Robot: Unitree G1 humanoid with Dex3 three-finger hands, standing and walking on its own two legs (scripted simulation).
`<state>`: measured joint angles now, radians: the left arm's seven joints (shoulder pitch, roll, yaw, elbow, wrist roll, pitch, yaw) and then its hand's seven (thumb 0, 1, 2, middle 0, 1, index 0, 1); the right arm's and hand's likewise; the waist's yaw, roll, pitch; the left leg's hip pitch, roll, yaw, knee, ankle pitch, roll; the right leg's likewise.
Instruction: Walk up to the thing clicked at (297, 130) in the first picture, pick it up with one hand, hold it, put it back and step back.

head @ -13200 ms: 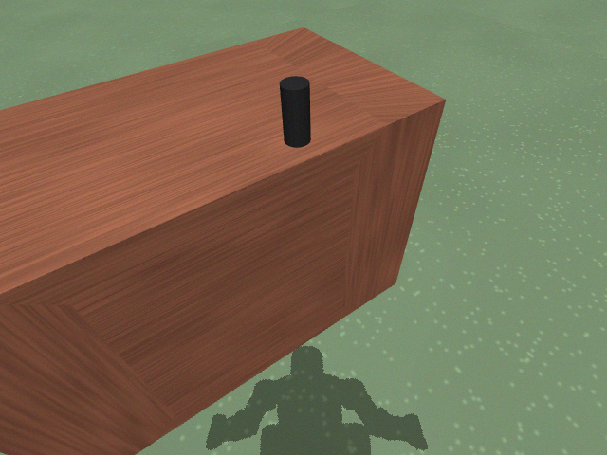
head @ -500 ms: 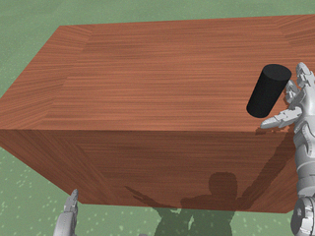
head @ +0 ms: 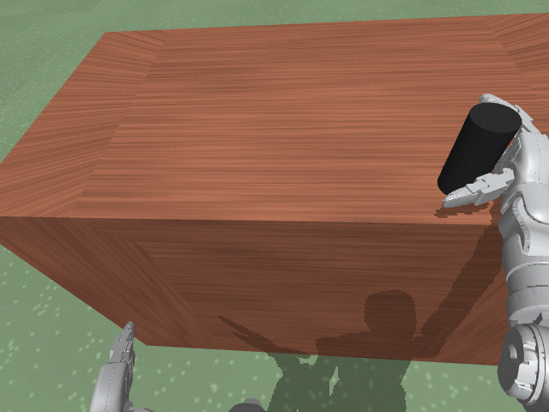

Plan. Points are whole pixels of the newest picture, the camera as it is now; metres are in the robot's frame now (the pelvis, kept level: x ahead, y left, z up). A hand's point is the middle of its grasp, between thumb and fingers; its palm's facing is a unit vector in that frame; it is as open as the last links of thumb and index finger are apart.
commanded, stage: close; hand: right
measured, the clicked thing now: (474, 154) +0.45 -0.22 +0.13
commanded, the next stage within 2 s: settle in 0.38 s
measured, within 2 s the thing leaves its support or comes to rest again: leaves its support in 0.64 s
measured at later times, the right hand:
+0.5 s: hand (477, 165) +0.44 -0.23 +0.11, palm faces +0.17 +0.98 +0.03, open 8.7 cm
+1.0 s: hand (487, 134) +0.45 -0.22 +0.16, palm faces +0.17 +0.99 +0.01, open 9.0 cm
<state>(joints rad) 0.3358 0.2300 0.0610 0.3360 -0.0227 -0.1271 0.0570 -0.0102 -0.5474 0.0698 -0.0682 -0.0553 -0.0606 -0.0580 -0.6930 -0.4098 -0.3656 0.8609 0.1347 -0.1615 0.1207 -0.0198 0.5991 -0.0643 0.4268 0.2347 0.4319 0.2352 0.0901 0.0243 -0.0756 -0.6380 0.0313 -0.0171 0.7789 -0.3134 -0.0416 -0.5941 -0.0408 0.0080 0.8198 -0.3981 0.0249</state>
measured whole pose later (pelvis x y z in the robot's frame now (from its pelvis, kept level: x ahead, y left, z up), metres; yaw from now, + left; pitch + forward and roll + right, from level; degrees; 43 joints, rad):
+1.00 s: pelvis +0.01 +0.00 +0.01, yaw +0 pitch +8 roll +0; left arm 0.33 0.22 0.05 0.40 -0.03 -0.10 0.05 -0.01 -0.53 0.06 -0.06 -0.05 -0.06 -0.05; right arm -0.71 -0.41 -0.36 0.84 0.14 -0.06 0.13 -0.02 0.34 -1.04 0.83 1.16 0.85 1.17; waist 0.07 0.00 -0.09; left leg -0.54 0.04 -0.01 0.71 -0.30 -0.04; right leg -0.49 -0.04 0.01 0.74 -0.38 0.02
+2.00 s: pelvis +0.01 +0.00 +0.02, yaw +0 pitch +1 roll +0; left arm 0.31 0.23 0.06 0.49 -0.04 -0.13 0.05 -0.01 -0.53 0.05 -0.06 -0.05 -0.06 -0.05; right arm -0.62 -0.36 -0.31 0.36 0.19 0.31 0.10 -0.02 0.35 -1.06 0.82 1.19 0.84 1.19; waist 0.00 -0.06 -0.10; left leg -0.35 0.04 -0.01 0.58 -0.26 -0.04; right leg -0.30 -0.03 0.00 0.61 -0.33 0.02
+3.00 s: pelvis +0.00 +0.00 +0.03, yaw -2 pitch -3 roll +0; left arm 0.25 0.25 0.08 0.61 -0.05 -0.20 0.01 -0.01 -0.53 0.05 -0.05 -0.05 -0.05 -0.04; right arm -0.62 -0.36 -0.34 -0.03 0.24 0.79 0.07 -0.02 0.35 -1.07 0.82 1.19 0.84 1.19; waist -0.01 -0.08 -0.10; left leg -0.26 0.06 0.02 0.54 -0.24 -0.04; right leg -0.22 -0.02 0.03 0.55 -0.29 0.02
